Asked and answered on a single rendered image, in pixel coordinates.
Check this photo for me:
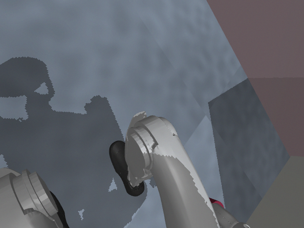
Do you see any right robot hand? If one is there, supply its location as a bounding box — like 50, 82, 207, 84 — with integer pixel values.
211, 203, 239, 228

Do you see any left robot foot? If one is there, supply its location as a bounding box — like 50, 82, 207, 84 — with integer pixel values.
50, 191, 69, 228

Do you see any right robot foot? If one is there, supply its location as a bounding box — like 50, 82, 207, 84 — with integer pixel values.
109, 141, 144, 196

